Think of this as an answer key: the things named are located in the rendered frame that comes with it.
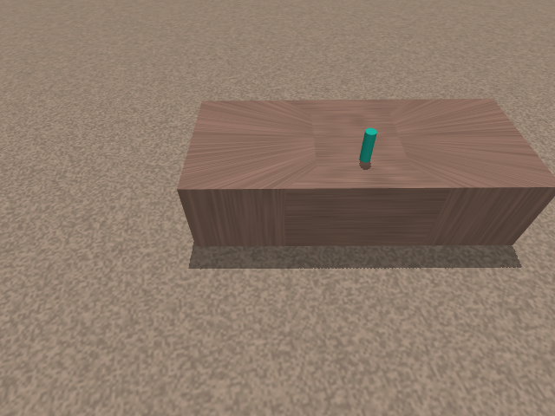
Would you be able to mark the can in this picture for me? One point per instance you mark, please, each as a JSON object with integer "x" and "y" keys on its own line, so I can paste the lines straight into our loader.
{"x": 368, "y": 144}

